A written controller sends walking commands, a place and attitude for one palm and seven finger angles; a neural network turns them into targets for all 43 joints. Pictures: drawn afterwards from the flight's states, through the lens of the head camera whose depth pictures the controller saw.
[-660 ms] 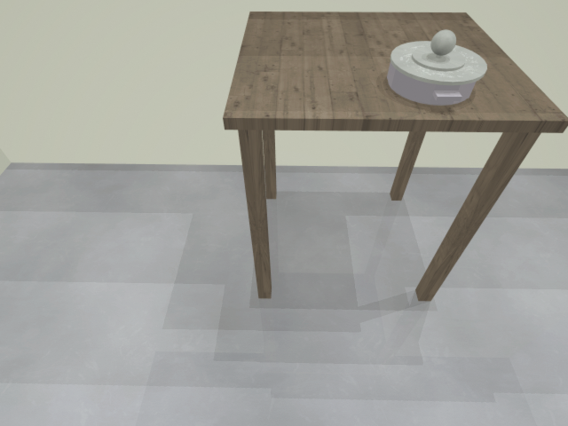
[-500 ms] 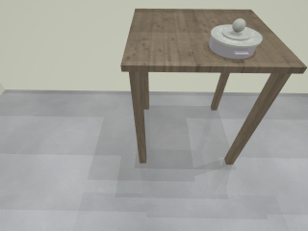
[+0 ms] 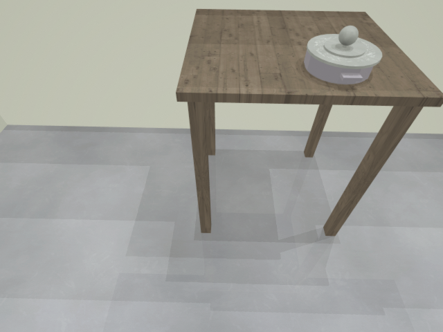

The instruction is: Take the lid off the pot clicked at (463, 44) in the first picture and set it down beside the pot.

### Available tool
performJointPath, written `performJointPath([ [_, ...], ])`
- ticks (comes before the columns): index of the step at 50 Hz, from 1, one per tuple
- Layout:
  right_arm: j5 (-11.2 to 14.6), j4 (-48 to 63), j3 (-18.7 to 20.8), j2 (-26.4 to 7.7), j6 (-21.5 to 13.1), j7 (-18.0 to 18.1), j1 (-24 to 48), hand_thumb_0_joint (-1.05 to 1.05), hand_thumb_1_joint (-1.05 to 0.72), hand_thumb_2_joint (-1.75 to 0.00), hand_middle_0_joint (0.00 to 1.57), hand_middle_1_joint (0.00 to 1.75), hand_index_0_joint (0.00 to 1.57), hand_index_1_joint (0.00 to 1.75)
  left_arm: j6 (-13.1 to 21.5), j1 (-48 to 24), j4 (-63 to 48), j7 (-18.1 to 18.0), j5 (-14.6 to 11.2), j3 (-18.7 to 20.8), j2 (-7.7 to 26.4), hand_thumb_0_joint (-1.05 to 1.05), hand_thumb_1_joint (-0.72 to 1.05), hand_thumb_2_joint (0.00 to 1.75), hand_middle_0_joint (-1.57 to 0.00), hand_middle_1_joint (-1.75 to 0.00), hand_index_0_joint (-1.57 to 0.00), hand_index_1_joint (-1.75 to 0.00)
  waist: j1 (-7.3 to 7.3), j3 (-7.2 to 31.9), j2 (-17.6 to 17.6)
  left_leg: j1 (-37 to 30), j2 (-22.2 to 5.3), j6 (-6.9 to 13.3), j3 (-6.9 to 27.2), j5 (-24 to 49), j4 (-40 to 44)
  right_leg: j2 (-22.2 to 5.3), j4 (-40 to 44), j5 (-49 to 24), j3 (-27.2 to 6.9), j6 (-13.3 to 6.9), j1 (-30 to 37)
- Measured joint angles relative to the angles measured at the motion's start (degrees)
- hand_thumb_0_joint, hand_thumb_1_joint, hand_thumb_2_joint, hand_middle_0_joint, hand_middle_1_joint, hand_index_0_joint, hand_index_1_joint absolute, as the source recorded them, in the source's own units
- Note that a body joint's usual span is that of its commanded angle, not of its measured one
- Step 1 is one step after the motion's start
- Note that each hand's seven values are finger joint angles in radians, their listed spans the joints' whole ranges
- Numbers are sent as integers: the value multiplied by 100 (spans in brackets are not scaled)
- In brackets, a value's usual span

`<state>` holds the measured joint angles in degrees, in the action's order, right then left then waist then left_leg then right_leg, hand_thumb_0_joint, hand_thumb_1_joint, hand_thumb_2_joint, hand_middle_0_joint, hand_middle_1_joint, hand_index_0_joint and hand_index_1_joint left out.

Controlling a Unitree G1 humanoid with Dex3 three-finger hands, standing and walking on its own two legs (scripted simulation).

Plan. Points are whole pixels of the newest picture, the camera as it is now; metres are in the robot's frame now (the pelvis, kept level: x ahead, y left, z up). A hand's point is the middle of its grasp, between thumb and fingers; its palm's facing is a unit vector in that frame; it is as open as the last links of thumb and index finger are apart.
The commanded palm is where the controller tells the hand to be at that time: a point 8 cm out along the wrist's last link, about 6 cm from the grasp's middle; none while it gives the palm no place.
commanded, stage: walk to a spot facing it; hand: left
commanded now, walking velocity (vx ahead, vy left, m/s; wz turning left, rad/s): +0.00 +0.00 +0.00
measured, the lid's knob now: (348, 35) +0.85 -0.31 +0.16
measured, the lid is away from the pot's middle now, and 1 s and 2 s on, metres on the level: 0.00 0.00 0.00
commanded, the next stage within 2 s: none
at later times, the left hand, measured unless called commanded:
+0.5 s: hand out of the picture +0.05 +0.19 -0.18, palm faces -0.13 -0.95 -0.29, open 7.4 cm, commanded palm none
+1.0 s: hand out of the picture +0.13 +0.22 -0.18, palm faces -0.36 -0.90 -0.26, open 7.4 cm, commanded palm none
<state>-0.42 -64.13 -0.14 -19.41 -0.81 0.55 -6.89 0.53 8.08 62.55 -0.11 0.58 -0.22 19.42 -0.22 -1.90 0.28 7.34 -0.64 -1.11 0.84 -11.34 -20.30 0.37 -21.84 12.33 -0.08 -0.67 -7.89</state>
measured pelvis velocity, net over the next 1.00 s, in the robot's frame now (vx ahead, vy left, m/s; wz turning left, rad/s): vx -0.02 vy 0.04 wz -0.47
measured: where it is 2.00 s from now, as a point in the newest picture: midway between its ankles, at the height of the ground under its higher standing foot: outside the picture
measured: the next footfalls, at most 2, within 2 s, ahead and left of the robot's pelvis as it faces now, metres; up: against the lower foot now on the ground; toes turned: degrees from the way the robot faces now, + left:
left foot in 0.94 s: +0.05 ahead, +0.14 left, +0.00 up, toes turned -28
right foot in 1.30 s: -0.07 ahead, -0.10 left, +0.00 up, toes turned -43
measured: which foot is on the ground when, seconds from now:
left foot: down 0.00-0.46, up 0.48-0.92, down 0.94-1.00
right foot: down 0.00-0.92, up 0.94-1.00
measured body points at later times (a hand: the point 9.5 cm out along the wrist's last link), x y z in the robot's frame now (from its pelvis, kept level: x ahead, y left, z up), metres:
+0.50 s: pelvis -0.02 -0.02 -0.03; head +0.01 -0.04 +0.42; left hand +0.06 +0.24 -0.16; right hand +0.02 -0.28 -0.18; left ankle -0.01 +0.13 -0.73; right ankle -0.01 -0.10 -0.75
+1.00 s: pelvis -0.02 +0.04 -0.01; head +0.02 +0.04 +0.43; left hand +0.14 +0.27 -0.16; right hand -0.01 -0.24 -0.13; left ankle +0.02 +0.16 -0.75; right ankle -0.04 -0.08 -0.71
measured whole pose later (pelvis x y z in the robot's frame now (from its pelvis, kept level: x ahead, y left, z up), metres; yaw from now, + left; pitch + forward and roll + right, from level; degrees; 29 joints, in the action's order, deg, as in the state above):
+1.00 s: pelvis -0.02 +0.04 -0.01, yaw -27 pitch +1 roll +0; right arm -0.7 -48.9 2.0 -11.7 0.0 2.2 -7.4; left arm -3.6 13.6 51.7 0.5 1.6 5.6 16.3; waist -2.4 -2.7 -3.3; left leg 13.9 -0.3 -0.3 0.9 -17.1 -30.1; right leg 6.0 -49.8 22.8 -8.4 2.1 -28.5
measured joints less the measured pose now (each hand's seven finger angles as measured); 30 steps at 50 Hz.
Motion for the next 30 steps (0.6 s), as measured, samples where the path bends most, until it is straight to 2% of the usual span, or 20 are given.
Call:
performJointPath([
  [8,-2,12,4,11,7,5,35,1,-90,-90,20,30,21,30,-11,23,-13,2,2,6,-1,1,91,90,-20,-30,-21,-30,-38,-4,7,-19,-11,4,-41,-7,3,11,17,-17,-40,5,6],
  [13,-16,298,77,148,77,84,51,1,-90,-90,20,30,20,30,-183,183,-216,-45,10,83,-94,1,91,90,-20,-30,-21,-30,-100,-34,-11,170,-93,-12,-301,-205,-350,101,-386,94,-296,7,-315],
  [18,-26,680,149,418,151,93,-83,1,-90,-90,20,30,20,30,-332,389,-514,17,30,145,-263,1,91,90,-20,-30,-20,-30,-99,-145,-110,424,-156,-15,-614,-467,-839,180,-1163,360,-552,-1,-832],
  [21,-37,804,193,533,191,72,-169,1,-90,-90,20,30,20,30,-370,501,-684,69,36,200,-396,1,91,90,-20,-30,-20,-30,-158,-274,-123,509,-241,-54,-826,-668,-1197,82,-1845,799,-256,54,-1094],
  [22,-44,834,207,546,212,65,-201,1,-90,-90,20,30,21,30,-361,555,-739,87,39,216,-449,1,91,90,-20,-30,-20,-30,-177,-303,-87,560,-300,-87,-877,-769,-1380,46,-1827,800,-143,57,-1065],
  [24,-30,865,265,532,293,56,-235,1,-90,-90,20,30,21,30,-291,632,-820,89,72,222,-592,1,91,90,-20,-30,-20,-30,-146,-339,117,901,-461,-137,-741,-1215,-2131,196,-1872,778,-12,-193,-1117],
  [25,-24,863,286,540,352,63,-237,1,-90,-90,20,30,20,30,-255,664,-858,65,69,219,-653,1,91,90,-20,-30,-21,-30,-144,-349,145,1151,-389,-143,-548,-1484,-2685,226,-1866,764,-3,-272,-1149],
  [27,-19,846,322,554,416,65,-205,1,-90,-90,20,30,20,30,-228,721,-901,20,52,223,-769,1,91,90,-20,-30,-21,-30,-167,-385,161,1570,-228,-144,-235,-1514,-3628,278,-1632,603,-54,-334,-1111],
  [30,-35,882,357,579,392,58,-148,1,-90,-90,20,30,20,30,-230,805,-910,-6,38,226,-882,1,91,90,-20,-30,-21,-30,-194,-393,124,1884,-162,-202,-106,-1209,-4114,345,-1166,287,-233,-361,-1024],
])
